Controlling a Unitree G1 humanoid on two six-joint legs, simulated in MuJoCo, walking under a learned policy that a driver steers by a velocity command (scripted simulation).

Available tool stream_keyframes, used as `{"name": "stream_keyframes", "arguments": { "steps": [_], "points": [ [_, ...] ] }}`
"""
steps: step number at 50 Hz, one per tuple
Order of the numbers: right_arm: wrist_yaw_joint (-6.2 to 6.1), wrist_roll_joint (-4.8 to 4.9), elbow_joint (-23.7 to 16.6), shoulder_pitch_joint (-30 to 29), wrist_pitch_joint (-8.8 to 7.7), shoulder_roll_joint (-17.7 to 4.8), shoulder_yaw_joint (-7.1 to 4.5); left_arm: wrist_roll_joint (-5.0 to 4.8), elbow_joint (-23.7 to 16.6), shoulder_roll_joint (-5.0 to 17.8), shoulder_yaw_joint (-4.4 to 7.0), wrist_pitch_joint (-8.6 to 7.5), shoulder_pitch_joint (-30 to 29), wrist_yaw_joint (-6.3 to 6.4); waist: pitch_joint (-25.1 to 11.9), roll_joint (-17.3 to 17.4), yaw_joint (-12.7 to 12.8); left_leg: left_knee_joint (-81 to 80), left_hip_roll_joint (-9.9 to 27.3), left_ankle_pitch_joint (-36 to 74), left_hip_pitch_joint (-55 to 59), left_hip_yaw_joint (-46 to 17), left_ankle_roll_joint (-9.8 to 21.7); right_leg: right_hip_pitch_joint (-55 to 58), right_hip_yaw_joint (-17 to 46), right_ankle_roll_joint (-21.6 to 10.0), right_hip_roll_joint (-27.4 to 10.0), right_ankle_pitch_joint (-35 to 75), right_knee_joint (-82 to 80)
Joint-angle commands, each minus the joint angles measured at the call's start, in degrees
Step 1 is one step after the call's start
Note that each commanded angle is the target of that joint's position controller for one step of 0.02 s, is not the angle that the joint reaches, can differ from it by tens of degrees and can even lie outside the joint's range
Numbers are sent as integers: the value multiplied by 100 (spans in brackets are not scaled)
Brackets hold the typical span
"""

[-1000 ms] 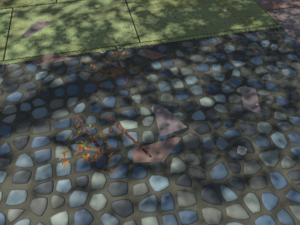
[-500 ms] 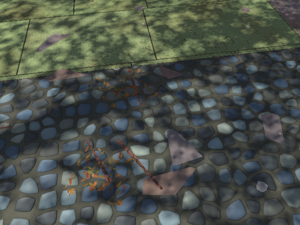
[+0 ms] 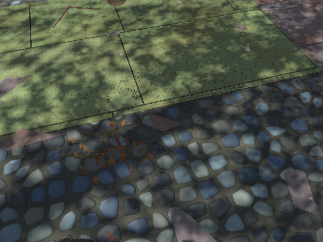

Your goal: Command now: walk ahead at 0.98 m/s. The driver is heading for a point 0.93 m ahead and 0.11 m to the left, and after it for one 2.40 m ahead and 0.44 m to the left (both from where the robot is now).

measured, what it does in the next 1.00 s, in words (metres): walks ahead, turning left: right foot, then left foot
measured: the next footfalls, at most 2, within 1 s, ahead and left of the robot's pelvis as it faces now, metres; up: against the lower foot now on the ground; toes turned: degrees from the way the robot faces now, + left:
right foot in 0.14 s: +0.36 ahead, -0.08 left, +0.00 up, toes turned -3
left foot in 0.62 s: +0.82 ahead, +0.07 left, +0.00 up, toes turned +8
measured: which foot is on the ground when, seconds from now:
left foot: down 0.00-0.16, up 0.18-0.60, down 0.62-1.00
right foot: up 0.00-0.12, down 0.14-0.62, up 0.64-0.98, down 1.00-1.00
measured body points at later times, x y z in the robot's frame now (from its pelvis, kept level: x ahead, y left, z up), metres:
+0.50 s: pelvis +0.49 -0.01 +0.00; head +0.52 -0.01 +0.44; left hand +0.37 +0.23 -0.14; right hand +0.73 -0.21 -0.08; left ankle +0.73 +0.13 -0.68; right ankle +0.32 -0.08 -0.73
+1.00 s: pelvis +0.95 +0.05 -0.02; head +0.99 +0.09 +0.43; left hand +1.15 +0.35 -0.06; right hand +1.01 -0.23 -0.13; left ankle +0.78 +0.07 -0.72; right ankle +1.18 +0.03 -0.73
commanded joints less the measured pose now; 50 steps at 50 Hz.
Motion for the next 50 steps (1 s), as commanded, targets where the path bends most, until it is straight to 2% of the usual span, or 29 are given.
{"name": "stream_keyframes", "arguments": {
  "steps": [1,4,6,7,8,9,10,12,14,15,19,21,23,25,27,28,30,31,32,33,35,38,41,42,44,47,48,49,50],
  "points": [
    [-80,37,-318,-57,-151,-788,-60,-72,-463,202,-46,-60,-772,-16,965,180,157,-983,1442,3830,-1148,-396,349,1242,-448,-148,412,554,-1066],
    [-190,-107,-250,22,-43,-1165,-95,-54,-428,507,46,-70,-427,100,265,663,457,317,1674,7235,279,-239,189,1794,-634,-350,1052,-430,-1351],
    [-304,-261,-231,-196,133,-1418,-171,-71,64,920,235,-66,1347,251,-701,926,1309,2613,1818,7779,301,-207,189,3472,-410,-543,1249,-1204,-1459],
    [-309,-268,-310,-487,172,-1389,-185,6,388,1164,361,-47,2458,354,-1160,826,1842,4250,1645,6642,-598,-120,226,4844,-84,-694,876,-1556,-1545],
    [-200,-172,-543,-362,126,-659,-42,177,481,1642,508,-26,3046,442,-1738,-251,1638,6564,960,2849,-2529,-119,232,6412,1753,-1015,-601,-3238,-1350],
    [-81,165,-676,155,4,-376,11,175,507,1617,548,-25,2805,317,-2326,-1453,1046,8069,110,-843,-4386,-867,153,7336,5004,-1656,-1580,-4127,-2545],
    [-152,110,-848,-653,-18,-799,-52,72,512,1214,510,-54,2247,239,-1384,-557,1003,7915,640,-200,-5012,-1053,341,6672,4417,-1367,-1200,-4093,-2940],
    [-105,-1,-1020,-1348,-9,-675,-22,76,618,578,365,-161,1780,202,-269,431,656,7183,1042,332,-4768,-991,337,4899,2961,-1068,-834,-2925,-3258],
    [39,-219,-1085,-1224,175,-368,51,28,802,337,249,-237,1800,262,52,195,206,6708,1279,337,-4330,-995,183,3815,2222,-823,-459,-2739,-3558],
    [91,-257,-1149,-1348,242,-304,73,-37,886,333,236,-290,1894,273,255,109,141,6534,1387,319,-4422,-933,90,3584,2011,-795,-350,-2625,-3724],
    [189,-286,-1763,-2779,282,-449,144,-134,956,596,244,-422,2219,215,888,83,291,4898,1551,1464,-4893,-325,-140,3105,957,-722,99,-1056,-4274],
    [253,-212,-1934,-3273,222,-380,225,-208,961,637,236,-481,2351,202,924,118,404,3535,1350,2427,-4058,14,-90,2846,523,-549,310,-82,-4438],
    [271,-111,-1987,-3572,216,-407,247,-250,1056,883,258,-525,2651,229,894,30,554,2856,1118,3035,-3674,271,53,3418,371,-438,102,875,-4783],
    [233,-109,-1977,-3656,218,-592,217,-194,1131,1001,251,-491,2812,278,769,-115,573,2420,855,2901,-3825,432,257,4634,-37,-268,-34,2419,-4527],
    [177,-141,-1881,-3395,230,-804,135,-53,1152,1166,264,-377,2921,407,279,-502,392,2419,330,2151,-3540,642,396,5550,-324,-61,-221,4646,-3611],
    [142,-145,-1743,-2835,236,-944,71,45,1143,1269,288,-284,2859,485,-106,-690,63,2462,124,1793,-3001,614,491,5722,-428,19,-327,5357,-2672],
    [45,-148,-1043,-588,278,-1310,-152,139,997,1457,361,-112,2375,585,-1110,-712,-1044,2231,61,1329,-928,383,765,5159,-577,72,-302,5162,358],
    [-40,-195,-887,102,348,-1661,-317,170,871,1185,313,-142,2257,553,-1413,-274,-1115,2679,830,90,297,-713,958,3732,-458,16,77,2295,2422],
    [-39,-273,-884,-339,414,-2134,-470,-174,506,370,121,-283,2915,329,-1876,2111,-91,1643,2356,-523,2089,-4460,2195,766,69,432,1181,-3220,4682],
    [1,-183,-975,-627,440,-1853,-497,-133,285,835,137,-403,2215,371,-1780,914,-291,847,2275,-604,2000,-5111,2123,-9,813,229,906,-2758,4736],
    [-10,-142,-863,-946,390,-1291,-399,-23,-14,852,91,-510,1367,379,-506,-336,47,569,1892,350,216,-3814,1615,196,844,159,385,-2197,3630],
    [-103,-19,-880,-1178,254,-1089,-272,198,-266,672,32,-197,1250,335,214,-400,667,632,1391,3715,-1580,-2657,1416,940,709,590,215,-2583,2764],
    [-68,22,-943,-1123,191,-1426,-332,147,-696,541,-55,-63,649,318,329,-70,681,768,777,5768,-2538,-1876,1115,1541,198,796,528,-2137,1171],
    [-119,299,-1214,-1431,152,-942,-226,-195,-960,591,16,-311,-58,386,263,-190,519,876,546,4887,-2924,-1968,898,1772,405,838,808,-1719,298],
    [-225,300,-1133,-1045,273,-1353,-350,-162,-1126,435,-15,-456,-383,423,-125,184,241,1157,225,4164,-3057,-1983,300,2718,213,820,1395,-364,-1283],
    [-331,226,-1076,-707,433,-1208,-338,-259,-1357,763,163,-428,-381,470,-398,720,235,2005,84,3257,-2843,-2491,-241,3656,506,755,1652,569,-2033],
    [-359,245,-1198,-948,448,-1151,-334,-227,-1390,897,225,-398,-129,509,-527,858,482,2602,-23,3280,-2804,-2531,-419,4017,605,692,1535,841,-2270],
    [-396,235,-1362,-1285,464,-1135,-331,-119,-1206,994,286,-370,707,553,-969,949,971,3620,-186,3226,-2814,-2325,-625,4813,631,584,1242,1596,-2533],
    [-397,72,-1529,-1206,506,-755,-206,19,-950,1163,297,-302,1819,595,-1958,510,1258,5580,-371,461,-3257,-1853,-761,6234,1540,92,-82,3115,-1816]
  ]
}}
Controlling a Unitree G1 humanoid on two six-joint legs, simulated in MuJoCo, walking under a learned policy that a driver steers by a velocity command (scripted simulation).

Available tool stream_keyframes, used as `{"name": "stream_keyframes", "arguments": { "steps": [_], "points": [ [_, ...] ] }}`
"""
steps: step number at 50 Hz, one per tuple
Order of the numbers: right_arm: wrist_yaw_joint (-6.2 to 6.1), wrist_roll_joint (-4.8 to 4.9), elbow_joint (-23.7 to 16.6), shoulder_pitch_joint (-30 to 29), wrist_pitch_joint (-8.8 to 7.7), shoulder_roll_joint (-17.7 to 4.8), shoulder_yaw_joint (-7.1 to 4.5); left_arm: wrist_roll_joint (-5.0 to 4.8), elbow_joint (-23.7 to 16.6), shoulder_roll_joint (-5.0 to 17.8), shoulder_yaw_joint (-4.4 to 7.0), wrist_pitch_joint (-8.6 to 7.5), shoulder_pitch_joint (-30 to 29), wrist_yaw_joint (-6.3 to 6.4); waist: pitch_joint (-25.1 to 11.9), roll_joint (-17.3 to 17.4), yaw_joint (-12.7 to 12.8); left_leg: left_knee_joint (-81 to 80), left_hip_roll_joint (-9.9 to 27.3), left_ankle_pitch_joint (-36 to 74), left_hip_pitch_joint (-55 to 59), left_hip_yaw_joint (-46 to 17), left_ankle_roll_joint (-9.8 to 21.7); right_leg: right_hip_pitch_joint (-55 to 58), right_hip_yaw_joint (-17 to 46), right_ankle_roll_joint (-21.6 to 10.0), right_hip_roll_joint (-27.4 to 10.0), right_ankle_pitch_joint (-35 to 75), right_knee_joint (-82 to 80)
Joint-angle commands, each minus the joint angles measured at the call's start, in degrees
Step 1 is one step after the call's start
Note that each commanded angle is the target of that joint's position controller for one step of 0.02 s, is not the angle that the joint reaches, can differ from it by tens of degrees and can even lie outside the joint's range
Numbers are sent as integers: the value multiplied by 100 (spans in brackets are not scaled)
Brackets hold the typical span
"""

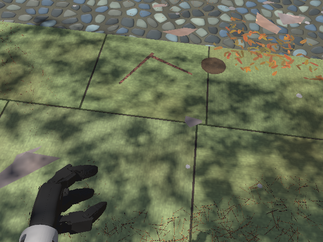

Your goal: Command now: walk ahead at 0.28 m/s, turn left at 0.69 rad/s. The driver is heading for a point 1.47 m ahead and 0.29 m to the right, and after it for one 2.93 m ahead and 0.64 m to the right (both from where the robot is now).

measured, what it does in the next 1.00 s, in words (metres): walks ahead, turning right: left foot, then right foot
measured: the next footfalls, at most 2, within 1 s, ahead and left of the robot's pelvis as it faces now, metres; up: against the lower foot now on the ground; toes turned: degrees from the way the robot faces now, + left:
left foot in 0.36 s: +0.19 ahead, +0.10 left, +0.00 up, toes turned -9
right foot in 0.78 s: +0.11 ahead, -0.17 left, +0.00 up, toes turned -28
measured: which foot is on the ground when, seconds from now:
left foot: down 0.00-0.00, up 0.02-0.34, down 0.36-0.78, up 0.80-1.00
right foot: down 0.00-0.36, up 0.38-0.76, down 0.78-1.00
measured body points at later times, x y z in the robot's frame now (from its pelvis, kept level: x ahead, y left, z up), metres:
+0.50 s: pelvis +0.11 +0.00 +0.03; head +0.13 +0.02 +0.47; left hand +0.23 +0.29 -0.09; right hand +0.25 -0.27 -0.05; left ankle +0.15 +0.11 -0.71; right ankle +0.12 -0.13 -0.63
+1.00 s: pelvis +0.10 -0.06 +0.02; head +0.11 -0.09 +0.47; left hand +0.38 +0.07 -0.05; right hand +0.06 -0.36 -0.11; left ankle +0.15 +0.08 -0.64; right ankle +0.07 -0.15 -0.71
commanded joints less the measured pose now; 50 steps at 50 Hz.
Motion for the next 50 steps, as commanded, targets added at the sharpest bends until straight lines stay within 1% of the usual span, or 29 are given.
{"name": "stream_keyframes", "arguments": {
  "steps": [1,2,3,4,5,6,7,9,11,14,17,18,19,20,21,22,24,27,31,34,37,38,39,40,41,42,44,47,50],
  "points": [
    [-30,-179,-855,334,-9,-24,102,389,185,1051,293,113,2696,81,-3210,-1006,993,4318,-308,-1970,-2692,51,-751,5656,2714,-1687,-2987,5291,1112],
    [85,-146,-741,1128,25,-490,68,243,168,1008,340,169,2519,-5,-3687,-1014,766,5363,306,-1649,-2947,-305,-815,5539,3509,-2312,-3461,4423,1149],
    [135,34,-906,760,152,-699,66,38,-7,1015,402,213,1695,-20,-3214,-947,591,5863,779,-1010,-3858,25,-862,5242,3626,-2440,-3348,1345,732],
    [61,-60,-981,-136,256,-903,4,24,-150,583,287,306,1368,56,-2358,-19,840,5441,989,-461,-3888,512,-890,3984,2964,-2114,-2669,-367,105],
    [-21,-128,-1119,-689,364,-1000,-65,72,-104,518,176,380,1218,97,-1567,343,754,5185,1005,-105,-3600,671,-886,2713,2357,-1846,-2206,-890,-242],
    [-36,-172,-1219,-891,407,-832,-23,105,42,655,163,405,1167,66,-962,392,613,4764,1008,-112,-3116,717,-837,1614,1894,-1699,-1800,-633,-467],
    [-20,-222,-1279,-807,370,-525,70,122,189,694,175,394,1148,8,-734,247,416,4012,1050,-29,-2728,805,-771,1010,1428,-1560,-1441,-186,-527],
    [-21,-311,-1321,-745,174,-86,221,43,352,714,241,385,1230,-103,-880,-71,303,2070,1021,160,-1887,1291,-764,653,564,-1376,-789,1505,-460],
    [-38,-275,-1424,-1135,81,-91,262,-31,391,1043,414,500,1464,-94,-1298,-351,481,1119,884,655,-1616,1279,-828,1136,811,-1525,-919,1818,-356],
    [-23,-138,-1485,-1403,207,-456,184,-112,272,1230,540,662,1549,-48,-1439,-564,486,225,766,1117,-1287,1031,-780,1275,1488,-1413,-1084,-293,-433],
    [0,-157,-1550,-1470,281,-730,31,-231,204,1139,567,809,1648,28,-965,-615,338,-1257,866,1622,-298,1018,-442,394,1859,-865,-749,-2988,-412],
    [-40,-240,-1572,-1216,295,-1037,-69,-223,206,932,521,809,1831,26,-982,-243,281,-1677,1698,1405,418,460,-71,-323,1610,-515,-466,-4103,214],
    [-48,-446,-1599,-1245,342,-1509,-190,-251,22,536,447,763,1975,-2,-1162,1283,453,-2072,3280,1497,652,-965,692,-1268,375,-206,343,-4780,1874],
    [-15,-607,-1633,-1461,294,-1311,-181,-191,-45,940,573,692,1904,6,-1051,1648,479,-2436,3789,1820,-126,-1533,1153,-1395,50,36,71,-4604,3249],
    [-27,-572,-1798,-1997,215,-905,-65,-209,96,1271,699,746,2145,27,-858,1312,743,-2414,3401,1836,-462,-981,1010,-1212,61,140,-130,-4209,3976],
    [-20,-447,-1870,-2469,152,-639,0,-190,309,1297,746,866,2515,77,-701,1126,968,-2362,2941,1971,-672,-319,730,-1132,-42,247,-170,-3880,4426],
    [-33,-305,-1926,-2798,86,-492,51,-106,429,1146,743,1057,2795,146,-560,1032,1045,-2295,2632,2602,-855,513,601,-1115,-215,482,-294,-3407,5322],
    [-114,-331,-1765,-2443,129,-543,15,-168,83,852,635,1077,2268,99,-530,921,791,-2231,2567,2956,-484,1092,714,-1293,-453,690,-561,-2902,4887],
    [-139,-302,-1575,-2062,242,-916,-169,-148,-315,550,466,1037,1694,-151,-763,1055,484,-2043,2880,3282,23,1399,833,-798,-671,627,-809,-3007,3401],
    [-39,-225,-1504,-2085,225,-1177,-306,-165,-381,733,525,1069,1717,-267,-817,1197,522,-1885,3072,3567,-110,1647,732,-14,-1020,358,-681,-3189,2570],
    [44,-21,-1394,-2091,155,-1172,-351,-168,-363,781,605,1135,1907,-293,-845,1170,714,-1330,3097,3513,-177,1794,406,825,-1171,-30,-443,-2869,1228],
    [73,28,-1281,-1938,135,-1039,-327,-145,-253,848,663,1127,2173,-246,-906,966,837,-832,2895,3235,-484,2033,107,1542,-1150,-222,-239,-2208,508],
    [118,-92,-1201,-1634,112,-773,-255,-129,-174,1293,810,1097,2504,-153,-1100,41,872,302,2436,2277,-1452,2499,-374,2778,-371,-506,-663,-311,163],
    [184,-432,-1567,-1726,83,-364,-45,-19,-360,1996,895,1049,2439,-53,-1261,-1963,694,2204,1668,-1162,-3397,2587,-921,3789,1778,-1497,-2449,2324,416],
    [155,-301,-1523,-2179,84,-718,-153,135,-387,1617,772,935,2538,-95,-1895,-1249,1224,3119,1552,-1256,-3594,1630,-929,3422,1842,-2186,-2853,2094,194],
    [133,-91,-1452,-2345,143,-877,-192,183,-280,1267,621,844,2409,-142,-1669,-694,1195,3264,1669,-854,-3430,1411,-794,3083,1124,-1932,-2460,1390,123],
    [53,-111,-1087,-1918,283,-629,-134,25,-152,634,406,773,1617,-132,-1278,-437,744,2635,1798,-67,-3100,1241,-752,2539,232,-1284,-1836,256,79],
    [34,-84,-918,-1502,398,-755,-195,157,-74,687,397,714,1157,-44,-924,-567,532,2388,1482,667,-2315,1235,-897,1748,-457,-1225,-1701,-84,-238],
    [17,-68,-1153,-1729,433,-840,-215,103,26,948,511,792,1280,118,-677,-475,734,2209,1540,655,-2867,1274,-951,2180,-245,-1389,-2110,-862,-481]
  ]
}}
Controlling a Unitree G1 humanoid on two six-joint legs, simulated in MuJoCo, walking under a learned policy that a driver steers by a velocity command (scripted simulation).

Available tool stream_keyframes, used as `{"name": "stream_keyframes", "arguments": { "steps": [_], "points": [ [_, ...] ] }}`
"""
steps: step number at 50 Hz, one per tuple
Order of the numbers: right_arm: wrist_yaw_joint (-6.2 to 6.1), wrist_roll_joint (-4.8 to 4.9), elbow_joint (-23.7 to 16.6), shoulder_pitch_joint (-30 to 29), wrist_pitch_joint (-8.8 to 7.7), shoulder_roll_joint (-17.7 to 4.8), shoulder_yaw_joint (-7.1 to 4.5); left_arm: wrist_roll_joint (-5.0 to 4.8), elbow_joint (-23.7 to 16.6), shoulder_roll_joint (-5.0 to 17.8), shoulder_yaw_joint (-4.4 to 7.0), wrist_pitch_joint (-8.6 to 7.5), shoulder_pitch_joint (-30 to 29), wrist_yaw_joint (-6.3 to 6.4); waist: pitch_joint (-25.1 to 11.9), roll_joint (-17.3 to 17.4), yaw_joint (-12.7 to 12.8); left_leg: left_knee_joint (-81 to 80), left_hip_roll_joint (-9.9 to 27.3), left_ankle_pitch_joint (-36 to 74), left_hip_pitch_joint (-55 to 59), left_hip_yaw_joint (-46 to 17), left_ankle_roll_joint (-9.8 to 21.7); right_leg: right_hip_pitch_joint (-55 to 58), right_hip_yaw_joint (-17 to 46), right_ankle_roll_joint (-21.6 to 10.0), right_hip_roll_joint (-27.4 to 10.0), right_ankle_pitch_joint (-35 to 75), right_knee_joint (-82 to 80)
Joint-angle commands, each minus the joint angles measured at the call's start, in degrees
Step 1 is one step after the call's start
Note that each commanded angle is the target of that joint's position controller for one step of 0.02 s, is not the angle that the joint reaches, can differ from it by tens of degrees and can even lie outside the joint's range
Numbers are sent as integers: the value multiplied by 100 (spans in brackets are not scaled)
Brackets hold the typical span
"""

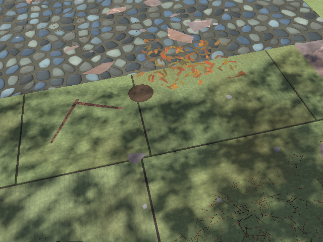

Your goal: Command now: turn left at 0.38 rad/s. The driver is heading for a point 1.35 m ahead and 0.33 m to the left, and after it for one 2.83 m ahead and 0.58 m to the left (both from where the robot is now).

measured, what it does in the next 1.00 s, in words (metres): steps on the spot: left foot, then right foot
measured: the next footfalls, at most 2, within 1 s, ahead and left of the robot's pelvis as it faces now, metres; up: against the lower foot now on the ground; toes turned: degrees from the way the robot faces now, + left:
left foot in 0.32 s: +0.01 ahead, +0.16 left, +0.00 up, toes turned +22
right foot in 0.98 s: +0.10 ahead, -0.05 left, +0.00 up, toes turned +8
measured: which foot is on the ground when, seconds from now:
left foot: up 0.00-0.30, down 0.32-1.00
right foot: down 0.00-0.32, up 0.34-0.96, down 0.98-1.00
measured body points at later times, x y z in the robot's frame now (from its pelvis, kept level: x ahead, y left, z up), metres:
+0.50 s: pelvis -0.01 +0.06 +0.00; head +0.03 +0.12 +0.45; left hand +0.04 +0.40 -0.11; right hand +0.25 -0.15 -0.07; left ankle -0.03 +0.14 -0.74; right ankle +0.04 -0.09 -0.64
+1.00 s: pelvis +0.04 +0.04 -0.01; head +0.10 +0.03 +0.43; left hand +0.12 +0.36 -0.10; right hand +0.27 -0.19 -0.12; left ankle -0.03 +0.14 -0.73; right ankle +0.06 -0.06 -0.74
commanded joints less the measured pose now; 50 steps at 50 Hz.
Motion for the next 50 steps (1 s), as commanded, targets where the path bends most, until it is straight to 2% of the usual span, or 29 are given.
{"name": "stream_keyframes", "arguments": {
  "steps": [1,5,9,13,15,16,17,18,19,20,21,22,24,27,30,31,33,35,36,37,40,44,46,48,49,50],
  "points": [
    [-19,15,-637,-408,-25,-509,-108,-22,-222,1087,378,-18,78,179,-304,-925,381,15,178,81,-543,-138,-72,859,974,-1090,-1904,1606,-1135],
    [31,-13,-866,-396,50,-342,-105,-27,-135,1048,422,-7,-54,209,-166,-854,385,-246,359,33,-609,-12,-72,948,728,-1122,-2044,1249,-1281],
    [154,-17,-1127,-458,78,-198,-88,-68,-71,1168,524,-7,-177,140,-258,-846,370,-914,364,-29,-171,297,97,980,214,-1061,-2081,1835,-1107],
    [281,36,-1337,-448,165,-256,-153,-226,25,1348,631,-14,-231,35,-465,-990,297,-1780,198,-5,407,606,398,1214,-129,-744,-2202,2377,-648],
    [293,54,-1302,-144,203,-282,-225,-347,125,1325,651,13,-282,-24,-573,-896,52,-2789,-46,712,1184,812,662,1025,-485,-327,-2058,2137,-7],
    [208,24,-1201,219,185,-508,-338,-348,293,1168,635,23,19,-77,-637,-470,-64,-3375,-192,1566,1950,575,910,573,-763,29,-1696,1706,754],
    [82,4,-1218,670,134,-1299,-583,-179,139,941,575,13,-155,-90,-623,940,-197,-3790,862,4039,3100,-1184,1467,-1059,-1132,550,-1021,-180,2616],
    [112,-218,-1413,489,-8,-1815,-604,-18,-370,725,476,-48,-644,-40,-949,1820,-3,-3863,1910,4791,3464,-3297,2724,-2704,-179,887,-100,-2614,4112],
    [204,-228,-1455,441,-182,-1493,-535,-47,-316,1048,559,-65,-920,-20,-1241,774,-292,-4058,1908,4139,3449,-2983,2774,-2924,696,824,-159,-2521,4659],
    [187,-164,-1398,293,-284,-1358,-463,-154,-348,1054,558,-97,-996,6,-933,531,-113,-4103,1581,3589,3243,-2538,2438,-3004,873,657,-175,-1967,4591],
    [131,-35,-1425,-52,-292,-1226,-429,-130,-230,1058,574,-112,-825,74,-691,139,131,-4060,1252,3197,3003,-2179,2085,-3023,979,594,-273,-1377,4284],
    [75,59,-1506,-378,-249,-1033,-353,-63,-182,1188,612,-105,-687,129,-598,197,290,-4055,1105,3142,2751,-2006,1898,-2915,1037,577,-301,-995,4035],
    [-9,-25,-1647,-655,-206,-861,-249,-70,25,1165,610,-79,-296,97,-791,306,443,-4022,927,3597,2473,-1662,1816,-2429,923,639,-163,-487,4080],
    [-42,-102,-1569,-544,-252,-712,-136,-142,221,1001,515,-21,-77,78,-913,242,364,-4014,849,3785,2536,-1306,1756,-2107,826,767,-168,-137,3565],
    [-35,-230,-1401,-665,-285,-251,80,-172,334,793,393,27,-13,23,-820,403,321,-4147,732,3192,2307,-913,1622,-1429,830,827,-440,154,2534],
    [-15,-290,-1338,-706,-299,-183,121,-190,360,756,365,35,-12,-11,-720,480,279,-4239,720,2878,2131,-817,1604,-1129,802,819,-497,192,2179],
    [35,-376,-1231,-723,-320,-379,84,-243,292,933,388,48,-126,-44,-373,578,141,-4408,816,2317,1862,-827,1662,-855,710,768,-479,31,1815],
    [43,-345,-1160,-705,-283,-708,-24,-300,149,1227,464,55,-226,-47,-27,590,21,-4412,1047,2141,2006,-1011,1810,-1216,638,716,-384,-471,1880],
    [30,-307,-1127,-657,-253,-788,-61,-321,91,1278,481,51,-222,-50,60,541,-21,-4359,1197,2284,2195,-1126,1894,-1471,655,697,-385,-719,1994],
    [11,-272,-1101,-620,-226,-776,-73,-329,49,1249,480,47,-188,-61,73,458,-33,-4277,1343,2574,2421,-1213,1966,-1690,699,690,-418,-912,2112],
    [-48,-231,-1122,-709,-170,-629,-81,-327,-7,1053,449,60,17,-119,-149,280,45,-3999,1585,3808,2956,-1128,2053,-1924,662,713,-489,-1220,2352],
    [-57,-185,-1190,-914,-117,-631,-150,-381,-109,926,429,102,184,-209,-431,314,141,-3713,1511,4622,3040,-542,1870,-1442,309,632,-351,-1131,1892],
    [-50,-115,-1172,-915,-108,-689,-195,-401,-180,943,445,119,262,-275,-525,429,184,-3507,1493,4677,3055,-285,1717,-1119,113,511,-215,-900,1363],
    [-46,28,-1146,-1014,-128,-698,-221,-385,-153,976,498,137,612,-311,-648,456,443,-2925,1332,4441,2801,148,1362,-349,-92,268,16,-89,311],
    [-26,45,-1046,-834,-183,-620,-221,-340,-103,1185,605,134,944,-234,-757,181,612,-2159,1031,4032,2262,517,957,483,185,10,86,856,-305],
    [-3,-153,-1216,-896,-249,-406,-177,-307,-176,1948,829,116,1298,-111,-919,-1103,641,-497,392,1719,597,905,374,1796,2039,-592,-1015,3198,-553]
  ]
}}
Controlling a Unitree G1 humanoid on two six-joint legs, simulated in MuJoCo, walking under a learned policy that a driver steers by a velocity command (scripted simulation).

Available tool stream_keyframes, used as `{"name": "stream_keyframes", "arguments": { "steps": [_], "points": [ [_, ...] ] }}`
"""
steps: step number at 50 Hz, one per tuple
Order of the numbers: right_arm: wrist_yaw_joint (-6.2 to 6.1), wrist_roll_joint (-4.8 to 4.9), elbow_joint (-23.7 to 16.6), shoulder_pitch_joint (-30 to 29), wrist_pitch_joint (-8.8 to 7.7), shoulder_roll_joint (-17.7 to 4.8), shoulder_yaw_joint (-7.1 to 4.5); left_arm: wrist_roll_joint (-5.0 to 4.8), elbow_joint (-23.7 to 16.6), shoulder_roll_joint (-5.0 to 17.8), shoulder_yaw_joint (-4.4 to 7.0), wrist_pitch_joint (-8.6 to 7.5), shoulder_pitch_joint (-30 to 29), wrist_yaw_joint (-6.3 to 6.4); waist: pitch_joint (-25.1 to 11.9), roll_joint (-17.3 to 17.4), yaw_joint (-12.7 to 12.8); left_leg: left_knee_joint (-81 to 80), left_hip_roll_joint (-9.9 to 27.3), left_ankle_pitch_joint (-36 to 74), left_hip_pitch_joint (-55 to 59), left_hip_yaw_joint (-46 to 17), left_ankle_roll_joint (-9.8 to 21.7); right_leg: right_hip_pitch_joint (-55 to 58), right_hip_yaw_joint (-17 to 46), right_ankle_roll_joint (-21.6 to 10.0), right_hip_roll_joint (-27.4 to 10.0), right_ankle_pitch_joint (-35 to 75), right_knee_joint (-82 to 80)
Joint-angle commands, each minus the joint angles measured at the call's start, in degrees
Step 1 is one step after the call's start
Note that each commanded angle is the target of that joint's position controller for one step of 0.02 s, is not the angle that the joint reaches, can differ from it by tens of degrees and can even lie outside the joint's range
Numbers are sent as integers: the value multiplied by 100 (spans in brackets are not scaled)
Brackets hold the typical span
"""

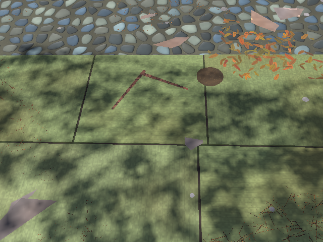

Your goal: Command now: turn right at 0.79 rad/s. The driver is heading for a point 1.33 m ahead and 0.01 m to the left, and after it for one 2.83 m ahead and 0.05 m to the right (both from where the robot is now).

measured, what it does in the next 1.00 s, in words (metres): walks ahead: left foot, then right foot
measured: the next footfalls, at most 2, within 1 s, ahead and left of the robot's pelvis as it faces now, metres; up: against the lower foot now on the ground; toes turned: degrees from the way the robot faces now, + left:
left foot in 0.52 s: +0.13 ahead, +0.10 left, +0.00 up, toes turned -9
right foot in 0.88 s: +0.24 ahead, -0.13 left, +0.00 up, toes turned +15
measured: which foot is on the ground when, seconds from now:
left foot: down 0.00-0.00, up 0.02-0.50, down 0.52-0.88, up 0.90-1.00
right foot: down 0.00-0.52, up 0.54-0.86, down 0.88-1.00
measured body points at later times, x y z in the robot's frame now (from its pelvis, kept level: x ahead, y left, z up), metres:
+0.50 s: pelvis +0.06 -0.01 +0.00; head +0.08 -0.01 +0.45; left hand +0.30 +0.20 -0.08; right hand +0.14 -0.31 -0.09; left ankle +0.09 +0.11 -0.72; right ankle -0.01 -0.10 -0.73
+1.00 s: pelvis +0.20 -0.02 +0.01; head +0.22 -0.02 +0.46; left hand +0.25 +0.28 -0.08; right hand +0.41 -0.26 -0.08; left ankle +0.13 +0.10 -0.66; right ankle +0.20 -0.14 -0.73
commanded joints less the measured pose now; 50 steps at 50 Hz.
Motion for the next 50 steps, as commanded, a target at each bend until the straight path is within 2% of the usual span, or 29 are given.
{"name": "stream_keyframes", "arguments": {
  "steps": [1,2,3,4,5,6,13,17,19,21,23,25,26,27,28,29,31,32,35,39,40,41,43,44,45,46,47,48,50],
  "points": [
    [27,-304,-860,-643,-250,-188,-41,273,-416,1864,492,-157,959,104,-1627,-2201,266,3166,-780,-1790,-2527,-744,-373,2642,3987,-2050,-2186,5144,-1080],
    [70,-216,-746,-728,-289,-491,-108,294,-469,1418,380,-241,851,68,-1802,-1110,472,3749,-533,-1785,-2699,-1489,-348,2656,3502,-2140,-2162,4724,-1144],
    [89,-94,-682,-669,-304,-601,-135,210,-453,1255,322,-284,557,97,-1384,-782,234,3705,-446,-1223,-2778,-1527,-277,2334,2941,-1803,-1766,4254,-1132],
    [49,-105,-578,-568,-306,-607,-154,71,-486,1150,305,-251,249,151,-1109,-454,61,3383,-364,-727,-2847,-1486,-287,2070,2589,-1475,-1400,3731,-1154],
    [-1,-153,-561,-546,-284,-665,-177,-30,-550,1054,259,-195,26,208,-952,-529,-27,3081,-301,-370,-2768,-1507,-325,1838,2452,-1307,-1236,3567,-1195],
    [1,-148,-524,-483,-267,-618,-177,-24,-607,1045,233,-142,-71,262,-949,-648,-110,3055,-391,-109,-2461,-1466,-393,1541,2345,-1253,-1054,3653,-1215],
    [12,-52,-277,-285,-213,-419,-62,143,-589,897,112,-30,0,398,-1061,-955,33,1813,-427,636,-1965,-1267,-654,1430,2092,-1076,-874,3500,-1016],
    [127,-22,-175,-190,-228,-273,39,326,-441,327,-175,-94,-194,312,-963,-1076,99,862,-76,800,-914,-1129,-524,932,1804,-1044,-908,3225,-1087],
    [164,43,-246,-253,-238,-461,1,375,-355,512,-144,-134,-210,244,-694,-1166,178,626,-149,588,-683,-971,-390,793,1816,-1121,-1010,3055,-1134],
    [194,113,-397,-332,-255,-718,-70,306,-311,837,-31,-100,-183,266,-414,-1146,231,472,-272,130,-1009,-847,-239,1043,1960,-1221,-1178,3112,-1001],
    [251,148,-448,-199,-289,-689,-70,206,-288,920,25,-44,-174,346,-364,-1022,173,110,-334,97,-1132,-814,-101,1389,2032,-1226,-1323,3442,-773],
    [302,121,-407,127,-331,-630,-67,111,-288,885,52,-12,-229,424,-474,-888,-34,-740,-385,1063,-716,-810,90,1465,1815,-976,-1217,3559,-417],
    [285,83,-407,296,-350,-838,-133,136,-324,808,63,-50,-190,452,-680,-546,-61,-973,-225,2405,-166,-1319,305,1220,1511,-675,-867,3082,66],
    [253,40,-390,587,-383,-1422,-300,309,-553,604,36,-128,-312,451,-996,691,49,-1009,586,4492,718,-2781,946,304,776,-140,27,1929,1324],
    [258,8,-290,1080,-383,-1437,-326,439,-704,524,0,-188,-823,438,-1052,1448,-364,-1411,1480,5511,1529,-4227,1985,-1234,587,306,865,-1729,2686],
    [229,7,-156,1478,-420,-1135,-242,338,-684,484,-5,-254,-641,355,-1456,858,-390,-1581,1423,3576,1995,-4301,2040,-1655,1087,285,637,-2305,3313],
    [176,227,-152,1346,-441,-936,-219,96,-667,385,-15,-390,-762,131,-988,318,-333,-2106,907,-950,1848,-4080,1554,-2291,1176,145,189,-1348,2885],
    [126,242,-233,1137,-411,-922,-196,92,-707,452,19,-458,-979,69,-601,381,-320,-2400,828,-1567,1508,-4120,1467,-2296,1106,148,103,-975,2347],
    [-10,123,-371,1042,-347,-1008,-211,121,-680,306,22,-723,-1132,-20,-457,600,-302,-2542,425,-1143,912,-3825,1378,-1534,859,298,318,-505,1203],
    [-18,213,-506,911,-327,-1053,-205,52,-583,187,9,-892,-1080,-14,-385,771,-248,-2272,114,-871,83,-3671,1300,-530,730,414,565,-249,72],
    [242,-308,-328,841,-190,-1402,-342,484,-425,250,-89,-567,-776,-38,-440,968,-255,-2125,-294,-904,-173,-3380,1148,-143,392,444,634,-364,53],
    [353,-281,-406,727,-147,-1241,-332,443,-461,260,-64,-451,-705,4,-357,880,-182,-2018,-363,-862,-569,-3444,1068,264,365,484,655,-201,-190],
    [394,-165,-499,388,-168,-956,-247,300,-338,460,-24,-436,-30,161,-342,432,323,-1368,-542,-1069,-1637,-3513,791,1729,490,437,471,335,-845],
    [358,-151,-602,202,-251,-646,-152,335,-166,843,68,-510,770,241,-598,-74,723,-434,-736,-1320,-2409,-3133,576,2734,988,238,-220,-56,-934],
    [327,-22,-932,-11,-355,-47,54,542,-111,1595,196,-584,1411,301,-1027,-1703,956,1465,-1375,-1355,-3150,-2084,346,3189,3428,-199,-1904,-2505,-2108],
    [293,-77,-961,228,-369,-146,116,644,-83,1679,240,-601,1010,249,-806,-1458,505,2530,-895,-711,-3572,-1931,380,2561,5125,-636,-2489,-3546,-2537],
    [310,-148,-815,259,-358,-369,87,596,-145,1196,129,-616,675,187,-450,-862,306,2964,-611,-169,-3608,-1885,441,2162,4777,-767,-2357,-3391,-2363],
    [391,-252,-709,225,-367,-480,68,519,-101,855,34,-639,646,138,-289,-608,240,2978,-512,163,-3536,-1842,432,1955,3900,-691,-1968,-2822,-2205],
    [559,-344,-614,203,-376,-557,47,462,74,695,-52,-701,888,143,-244,-915,246,2814,-475,467,-3272,-1757,329,1742,2844,-585,-1420,-2133,-2378]
  ]
}}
